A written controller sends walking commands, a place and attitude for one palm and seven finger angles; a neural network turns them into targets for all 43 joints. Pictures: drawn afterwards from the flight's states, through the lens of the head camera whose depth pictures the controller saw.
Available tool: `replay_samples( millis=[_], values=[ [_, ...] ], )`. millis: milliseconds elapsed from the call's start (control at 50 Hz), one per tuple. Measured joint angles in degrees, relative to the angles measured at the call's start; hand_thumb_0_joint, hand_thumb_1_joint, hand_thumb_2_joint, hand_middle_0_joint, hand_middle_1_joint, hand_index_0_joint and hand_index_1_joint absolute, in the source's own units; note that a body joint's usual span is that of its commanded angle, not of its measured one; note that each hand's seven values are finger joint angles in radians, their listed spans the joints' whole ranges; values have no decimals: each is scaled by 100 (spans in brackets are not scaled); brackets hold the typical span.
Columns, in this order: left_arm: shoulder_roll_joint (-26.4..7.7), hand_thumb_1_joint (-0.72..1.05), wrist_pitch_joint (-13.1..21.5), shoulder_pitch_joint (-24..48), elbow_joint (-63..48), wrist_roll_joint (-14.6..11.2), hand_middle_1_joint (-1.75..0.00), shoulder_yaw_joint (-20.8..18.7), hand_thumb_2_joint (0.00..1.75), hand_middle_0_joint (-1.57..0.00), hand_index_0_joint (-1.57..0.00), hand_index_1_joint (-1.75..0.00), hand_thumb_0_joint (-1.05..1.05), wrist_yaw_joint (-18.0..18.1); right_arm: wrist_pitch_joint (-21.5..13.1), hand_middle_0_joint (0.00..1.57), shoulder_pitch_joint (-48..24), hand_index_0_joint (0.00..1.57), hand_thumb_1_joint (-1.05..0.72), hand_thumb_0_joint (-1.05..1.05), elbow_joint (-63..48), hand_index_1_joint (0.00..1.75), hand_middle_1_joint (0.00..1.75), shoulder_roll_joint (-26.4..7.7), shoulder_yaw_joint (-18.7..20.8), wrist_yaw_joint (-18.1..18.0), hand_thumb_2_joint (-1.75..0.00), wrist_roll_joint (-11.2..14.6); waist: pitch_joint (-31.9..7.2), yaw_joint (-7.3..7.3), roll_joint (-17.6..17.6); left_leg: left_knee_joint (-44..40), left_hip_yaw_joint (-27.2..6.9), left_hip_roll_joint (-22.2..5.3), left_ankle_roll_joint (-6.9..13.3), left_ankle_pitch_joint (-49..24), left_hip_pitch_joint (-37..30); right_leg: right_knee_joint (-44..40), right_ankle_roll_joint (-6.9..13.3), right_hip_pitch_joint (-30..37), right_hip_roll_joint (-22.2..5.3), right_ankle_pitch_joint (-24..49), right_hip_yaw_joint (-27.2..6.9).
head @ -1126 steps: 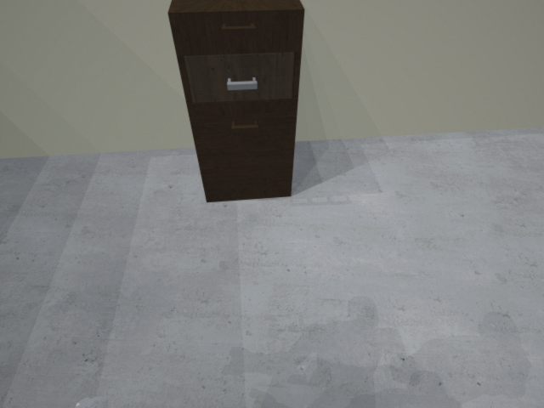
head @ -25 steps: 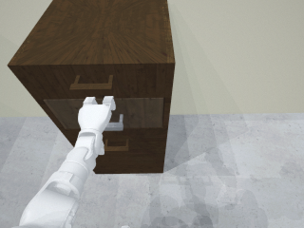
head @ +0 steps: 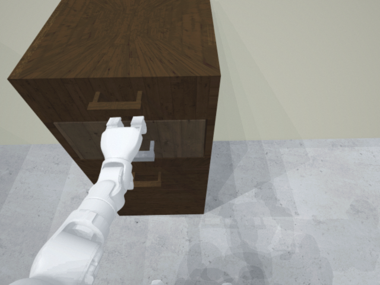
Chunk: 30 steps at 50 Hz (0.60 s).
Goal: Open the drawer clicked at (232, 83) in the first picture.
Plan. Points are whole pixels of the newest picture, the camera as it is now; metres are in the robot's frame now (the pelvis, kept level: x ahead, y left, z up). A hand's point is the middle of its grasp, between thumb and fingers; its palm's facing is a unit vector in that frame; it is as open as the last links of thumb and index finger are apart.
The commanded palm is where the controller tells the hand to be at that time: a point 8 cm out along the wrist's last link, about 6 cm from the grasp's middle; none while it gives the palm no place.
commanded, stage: re-aim the fingers above the handle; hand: left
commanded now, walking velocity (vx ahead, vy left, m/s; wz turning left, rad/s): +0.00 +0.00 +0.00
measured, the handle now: (135, 150) +0.47 +0.15 -0.07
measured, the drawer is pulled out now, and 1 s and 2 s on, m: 0.00 0.00 0.00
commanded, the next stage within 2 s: lower the fingers behind the handle in 1.08 s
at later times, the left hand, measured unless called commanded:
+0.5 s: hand (127, 153) +0.42 +0.15 -0.01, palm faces +0.02 -0.04 -1.00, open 13.9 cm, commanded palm +0.39 +0.16 +0.05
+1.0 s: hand (122, 154) +0.42 +0.17 -0.01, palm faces -0.01 -0.02 -1.00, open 13.9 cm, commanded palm +0.40 +0.16 +0.05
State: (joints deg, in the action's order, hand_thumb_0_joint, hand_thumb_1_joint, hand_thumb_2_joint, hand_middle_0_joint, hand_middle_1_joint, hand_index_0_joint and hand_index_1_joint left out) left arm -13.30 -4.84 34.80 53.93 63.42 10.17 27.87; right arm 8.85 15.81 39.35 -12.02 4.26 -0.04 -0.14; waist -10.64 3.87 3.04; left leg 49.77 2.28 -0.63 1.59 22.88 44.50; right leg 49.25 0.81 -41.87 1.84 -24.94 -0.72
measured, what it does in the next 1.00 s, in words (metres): stands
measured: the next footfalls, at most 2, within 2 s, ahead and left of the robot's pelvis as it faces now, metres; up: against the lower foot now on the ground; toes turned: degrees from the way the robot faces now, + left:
none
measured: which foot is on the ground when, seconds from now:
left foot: down 0.00-1.00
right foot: down 0.00-1.00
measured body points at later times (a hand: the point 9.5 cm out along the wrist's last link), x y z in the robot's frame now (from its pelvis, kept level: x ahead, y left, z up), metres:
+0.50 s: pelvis +0.01 +0.00 +0.00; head +0.07 -0.01 +0.44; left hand +0.42 +0.15 +0.05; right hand +0.08 -0.27 -0.14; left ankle +0.00 +0.10 -0.69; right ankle -0.02 -0.11 -0.69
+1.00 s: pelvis +0.00 -0.01 +0.00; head +0.07 -0.02 +0.44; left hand +0.42 +0.17 +0.04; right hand +0.08 -0.27 -0.14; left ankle +0.00 +0.10 -0.69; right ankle -0.02 -0.11 -0.69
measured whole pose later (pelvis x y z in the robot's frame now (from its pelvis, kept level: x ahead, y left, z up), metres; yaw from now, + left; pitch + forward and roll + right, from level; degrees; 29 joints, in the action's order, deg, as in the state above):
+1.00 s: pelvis +0.00 -0.01 +0.00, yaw +1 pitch +18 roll -1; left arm -15.8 -2.9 33.4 53.1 64.0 8.7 27.8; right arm 8.5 15.4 39.5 -12.7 4.6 -0.6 -0.1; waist -10.6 3.7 2.8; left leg 50.3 1.5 -0.8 1.0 23.2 45.1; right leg 49.8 1.4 -42.3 2.1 -25.6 0.0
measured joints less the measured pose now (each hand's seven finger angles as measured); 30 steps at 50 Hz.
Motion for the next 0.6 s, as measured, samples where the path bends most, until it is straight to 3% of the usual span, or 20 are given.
replay_samples(
  millis=[140,240,400,480,600],
  values=[
    [-129,-49,91,-145,-37,38,-120,-176,30,-32,-32,-120,0,-71,12,20,-9,21,-91,1,-58,30,30,17,-58,-85,-90,22,18,-6,-11,-78,11,-8,-10,-11,-91,-61,8,76,9,8,-14],
    [-266,-49,163,-182,-107,-51,-120,-73,30,-32,-32,-120,0,-165,-50,20,32,21,-91,1,-37,30,30,-19,-7,-95,-90,25,44,-50,-21,-79,-47,1,-24,-9,-88,-87,22,106,3,-2,43],
    [-154,-49,364,-277,-355,9,-120,2,30,-32,-32,-120,-1,-119,-55,20,10,20,-91,1,28,30,30,-78,75,-54,-90,-19,-9,-74,-31,31,-86,3,-32,61,-15,-9,29,59,3,-68,82],
    [-86,-49,244,-252,-318,104,-120,-47,30,-32,-32,-120,-1,25,-9,20,-48,20,-91,1,9,30,30,-70,71,-14,-90,-31,-32,-56,-16,76,-60,-5,-32,86,22,53,32,5,11,-92,56],
    [-76,-49,-44,-304,-259,10,-120,-95,30,-32,-32,-120,0,-26,81,20,-67,20,-91,1,-35,30,30,-20,4,-18,-90,8,-4,-56,16,-48,-22,-14,-34,46,-137,-38,34,134,19,-53,15]
  ],
)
